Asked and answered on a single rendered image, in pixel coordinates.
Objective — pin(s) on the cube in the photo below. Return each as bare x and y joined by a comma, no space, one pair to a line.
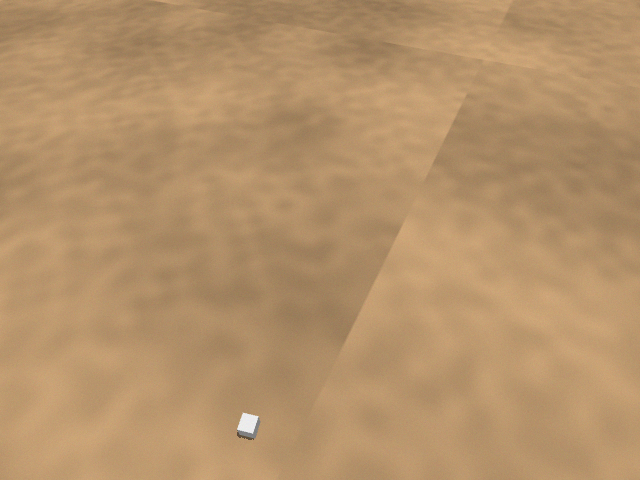
248,425

